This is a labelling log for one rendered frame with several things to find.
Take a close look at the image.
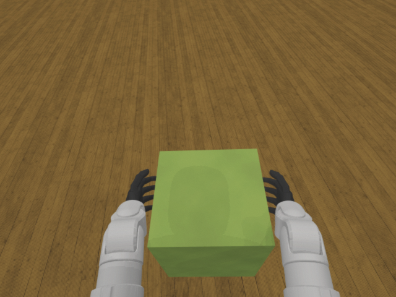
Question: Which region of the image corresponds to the left robot hand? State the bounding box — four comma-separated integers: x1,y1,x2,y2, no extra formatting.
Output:
126,169,156,212

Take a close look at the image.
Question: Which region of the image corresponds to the robot right forearm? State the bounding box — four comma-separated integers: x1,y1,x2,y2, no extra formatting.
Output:
275,200,340,297

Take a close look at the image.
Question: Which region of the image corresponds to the carton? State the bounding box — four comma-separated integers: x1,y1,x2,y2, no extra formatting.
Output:
147,148,275,277

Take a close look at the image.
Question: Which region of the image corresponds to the robot left forearm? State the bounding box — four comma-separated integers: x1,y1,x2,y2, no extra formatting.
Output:
90,200,147,297

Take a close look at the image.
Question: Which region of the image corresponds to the right robot hand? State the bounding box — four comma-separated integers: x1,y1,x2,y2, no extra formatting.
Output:
262,170,294,214

